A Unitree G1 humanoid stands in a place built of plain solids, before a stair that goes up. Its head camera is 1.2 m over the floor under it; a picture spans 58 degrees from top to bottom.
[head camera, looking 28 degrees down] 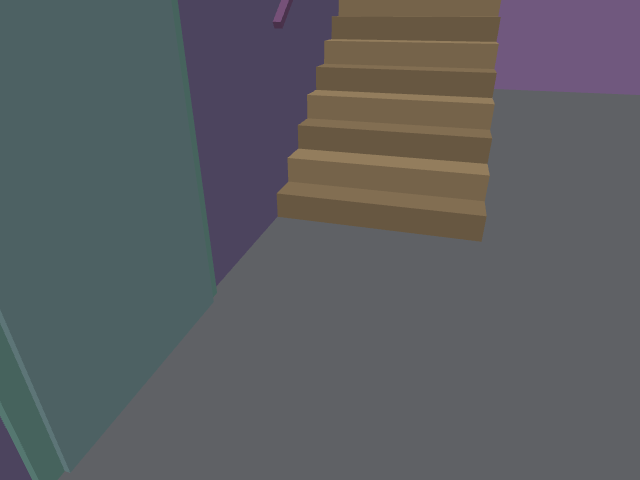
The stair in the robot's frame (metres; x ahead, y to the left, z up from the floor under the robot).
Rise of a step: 0.17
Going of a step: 0.23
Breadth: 1.28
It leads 16 degrees to the right of straight ahead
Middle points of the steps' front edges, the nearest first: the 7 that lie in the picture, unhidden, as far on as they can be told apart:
2.41 -0.33 0.17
2.63 -0.40 0.33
2.85 -0.46 0.50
3.06 -0.52 0.66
3.28 -0.58 0.83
3.50 -0.64 0.99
3.72 -0.71 1.16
